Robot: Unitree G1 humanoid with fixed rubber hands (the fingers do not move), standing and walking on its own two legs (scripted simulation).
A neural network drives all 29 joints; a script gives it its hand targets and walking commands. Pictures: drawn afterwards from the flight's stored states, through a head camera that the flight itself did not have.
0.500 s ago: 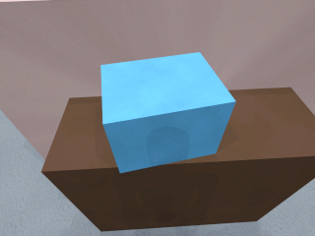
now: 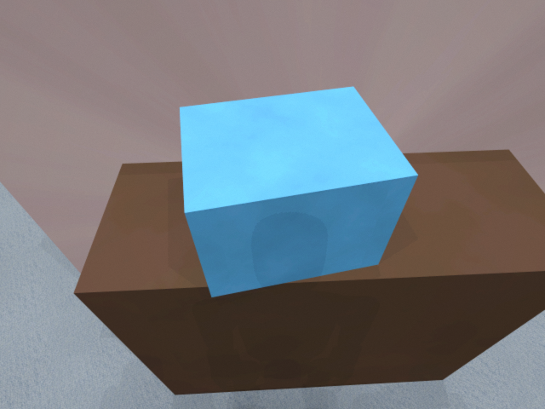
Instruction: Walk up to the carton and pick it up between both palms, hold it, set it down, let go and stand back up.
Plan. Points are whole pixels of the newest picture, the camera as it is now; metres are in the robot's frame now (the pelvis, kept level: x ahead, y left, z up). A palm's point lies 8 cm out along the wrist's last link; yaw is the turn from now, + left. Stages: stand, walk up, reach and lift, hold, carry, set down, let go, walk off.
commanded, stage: stand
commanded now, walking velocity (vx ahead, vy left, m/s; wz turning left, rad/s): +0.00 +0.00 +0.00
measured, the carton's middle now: (283, 189) +0.44 +0.01 +0.07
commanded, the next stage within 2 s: none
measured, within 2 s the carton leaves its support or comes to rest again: neither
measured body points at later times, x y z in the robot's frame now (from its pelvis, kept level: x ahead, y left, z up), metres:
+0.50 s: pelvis +0.01 +0.01 +0.00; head +0.02 +0.01 +0.45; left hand -0.01 +0.20 -0.17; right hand -0.02 -0.19 -0.17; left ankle +0.01 +0.13 -0.74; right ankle +0.01 -0.11 -0.74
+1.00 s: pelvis +0.02 +0.01 +0.00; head +0.03 +0.01 +0.45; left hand -0.01 +0.20 -0.16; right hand -0.01 -0.19 -0.17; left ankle +0.01 +0.13 -0.74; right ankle +0.01 -0.11 -0.74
